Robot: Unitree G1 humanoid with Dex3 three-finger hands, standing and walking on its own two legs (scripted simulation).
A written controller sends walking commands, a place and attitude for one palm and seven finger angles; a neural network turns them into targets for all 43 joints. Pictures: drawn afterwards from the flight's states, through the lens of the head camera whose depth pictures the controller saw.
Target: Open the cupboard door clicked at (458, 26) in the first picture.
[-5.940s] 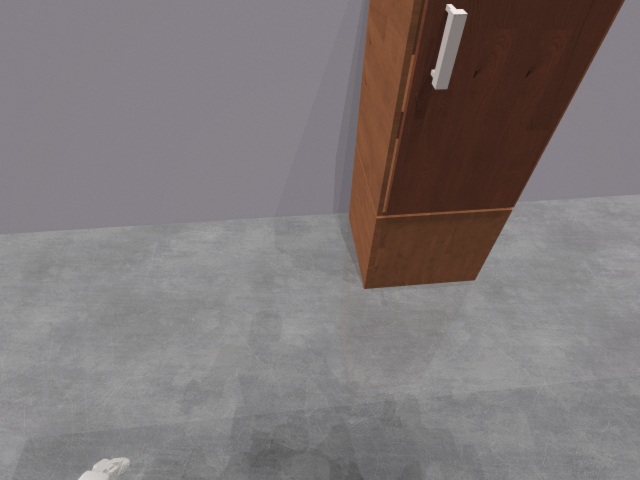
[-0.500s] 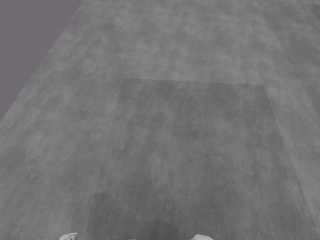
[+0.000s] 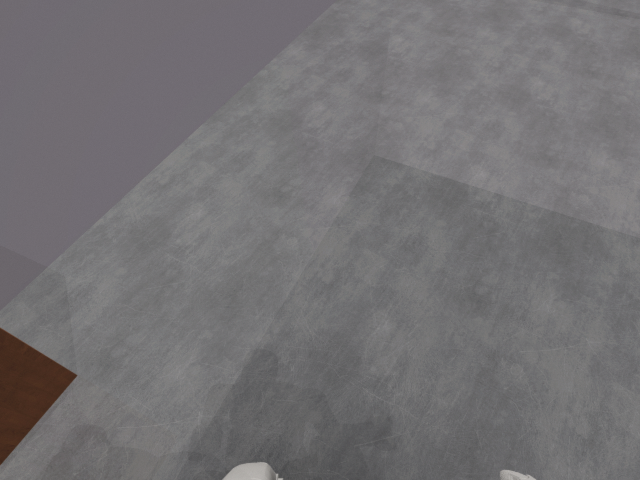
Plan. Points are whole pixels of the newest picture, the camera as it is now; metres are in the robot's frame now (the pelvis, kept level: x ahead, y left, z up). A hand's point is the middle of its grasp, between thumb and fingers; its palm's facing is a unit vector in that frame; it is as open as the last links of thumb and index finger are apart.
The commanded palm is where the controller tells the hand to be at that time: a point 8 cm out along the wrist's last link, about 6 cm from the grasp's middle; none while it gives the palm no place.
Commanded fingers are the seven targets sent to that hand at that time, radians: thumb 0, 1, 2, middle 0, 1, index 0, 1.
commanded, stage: turn to face it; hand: left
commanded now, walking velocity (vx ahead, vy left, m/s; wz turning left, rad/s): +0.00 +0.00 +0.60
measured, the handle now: out of the picture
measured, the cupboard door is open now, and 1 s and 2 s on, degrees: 0 0 0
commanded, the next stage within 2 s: take the last steps up to it in 1.84 s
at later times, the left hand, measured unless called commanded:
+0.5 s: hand out of the picture +0.06 +0.22 -0.15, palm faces +0.28 -0.92 -0.28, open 7.4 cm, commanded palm none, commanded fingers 0.00 0.90 0.90 -0.20 -0.30 -0.20 -0.30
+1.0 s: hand out of the picture -0.11 +0.26 -0.18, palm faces +0.59 -0.76 -0.26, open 7.4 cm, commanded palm none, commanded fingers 0.00 0.90 0.90 -0.20 -0.30 -0.20 -0.30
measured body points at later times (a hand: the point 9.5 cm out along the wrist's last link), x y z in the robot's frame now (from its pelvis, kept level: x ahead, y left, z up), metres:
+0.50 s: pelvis +0.00 -0.01 -0.01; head +0.04 -0.02 +0.44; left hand +0.05 +0.27 -0.12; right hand +0.14 -0.24 -0.16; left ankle -0.01 +0.12 -0.72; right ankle +0.03 -0.12 -0.74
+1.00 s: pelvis -0.03 +0.04 +0.00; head -0.01 +0.08 +0.44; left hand -0.14 +0.30 -0.16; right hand +0.21 -0.13 -0.13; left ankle -0.07 +0.12 -0.74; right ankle +0.04 -0.11 -0.66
